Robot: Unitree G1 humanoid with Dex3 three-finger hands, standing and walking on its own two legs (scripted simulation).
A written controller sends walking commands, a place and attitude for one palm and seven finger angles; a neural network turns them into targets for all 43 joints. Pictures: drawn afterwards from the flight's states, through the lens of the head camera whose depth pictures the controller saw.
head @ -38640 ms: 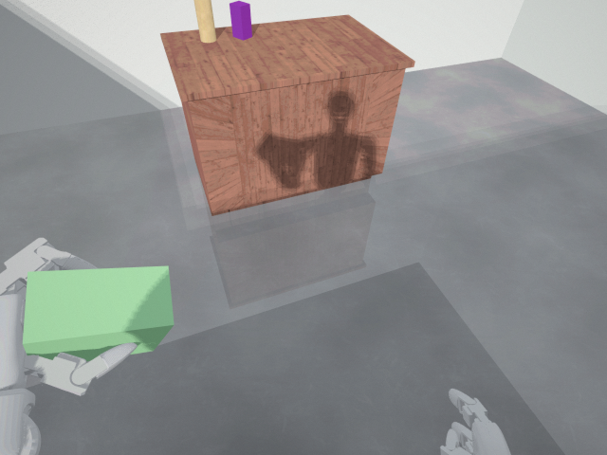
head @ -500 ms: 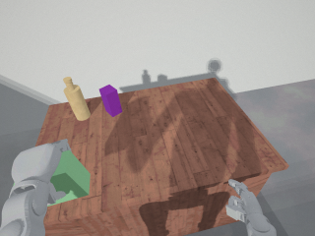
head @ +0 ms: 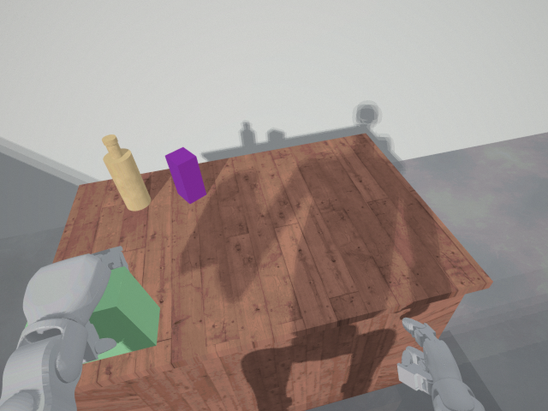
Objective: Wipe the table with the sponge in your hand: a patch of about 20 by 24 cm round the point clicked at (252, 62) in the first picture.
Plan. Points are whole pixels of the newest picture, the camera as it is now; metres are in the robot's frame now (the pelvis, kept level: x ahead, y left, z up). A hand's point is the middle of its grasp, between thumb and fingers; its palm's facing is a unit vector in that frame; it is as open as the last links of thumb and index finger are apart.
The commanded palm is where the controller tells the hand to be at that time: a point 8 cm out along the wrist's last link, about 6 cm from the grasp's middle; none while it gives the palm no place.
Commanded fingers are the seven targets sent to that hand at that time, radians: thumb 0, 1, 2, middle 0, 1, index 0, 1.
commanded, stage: step back with the hand held close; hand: left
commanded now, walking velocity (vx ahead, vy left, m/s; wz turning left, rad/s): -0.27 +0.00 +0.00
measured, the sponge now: (108, 323) +0.19 +0.28 +0.06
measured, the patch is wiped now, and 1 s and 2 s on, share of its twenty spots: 1.00 1.00 1.00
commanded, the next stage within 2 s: stop stepping back and stand still in 1.64 s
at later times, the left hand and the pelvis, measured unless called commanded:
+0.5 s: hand (81, 295) +0.18 +0.27 +0.14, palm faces +0.37 -0.83 -0.41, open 9.8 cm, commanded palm +0.13 +0.31 +0.17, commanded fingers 0.00 0.10 1.30 -1.20 -1.60 -1.20 -1.60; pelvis -0.03 +0.02 -0.02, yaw +0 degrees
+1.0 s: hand (55, 332) +0.13 +0.27 +0.15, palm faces +0.43 -0.80 -0.41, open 9.8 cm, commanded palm +0.07 +0.30 +0.17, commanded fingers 0.00 0.10 1.30 -1.20 -1.60 -1.20 -1.60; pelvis -0.08 +0.02 -0.03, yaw +2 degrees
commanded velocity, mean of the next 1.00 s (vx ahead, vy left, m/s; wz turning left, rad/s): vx -0.30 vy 0.00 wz -0.02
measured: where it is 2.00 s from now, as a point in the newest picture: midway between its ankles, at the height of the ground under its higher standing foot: outside the picture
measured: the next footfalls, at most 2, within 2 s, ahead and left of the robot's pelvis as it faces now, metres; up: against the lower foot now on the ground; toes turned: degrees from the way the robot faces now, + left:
right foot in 1.50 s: -0.13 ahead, -0.13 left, +0.00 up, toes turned +1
left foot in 1.78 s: -0.21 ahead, +0.11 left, +0.00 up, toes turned +2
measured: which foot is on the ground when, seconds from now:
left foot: down 0.00-1.00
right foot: down 0.00-1.00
